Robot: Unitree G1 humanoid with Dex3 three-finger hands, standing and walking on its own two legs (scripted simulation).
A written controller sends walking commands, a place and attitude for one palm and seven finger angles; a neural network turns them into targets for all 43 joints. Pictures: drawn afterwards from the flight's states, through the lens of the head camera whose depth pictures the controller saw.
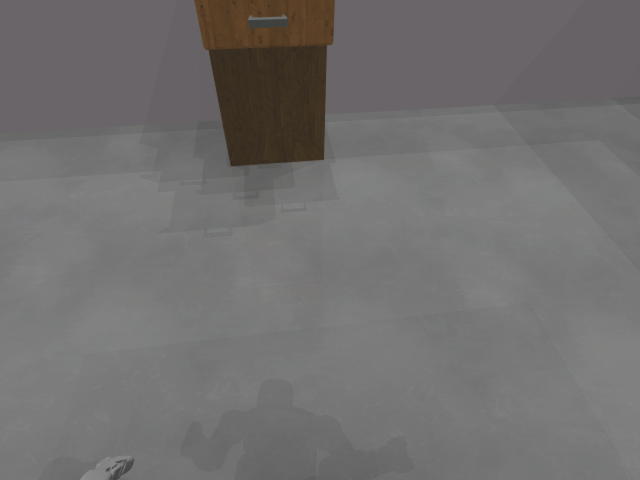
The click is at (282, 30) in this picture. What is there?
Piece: drawer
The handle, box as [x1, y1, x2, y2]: [248, 14, 287, 27]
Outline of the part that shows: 287,22 284,14 282,14 281,17 252,17 251,15 249,15 248,18 249,27 287,26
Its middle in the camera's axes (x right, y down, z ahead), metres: -0.17 -0.71 +1.25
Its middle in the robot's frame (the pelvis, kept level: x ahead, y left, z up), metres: +1.41 +0.24 +0.04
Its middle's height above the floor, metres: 0.80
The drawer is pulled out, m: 0.30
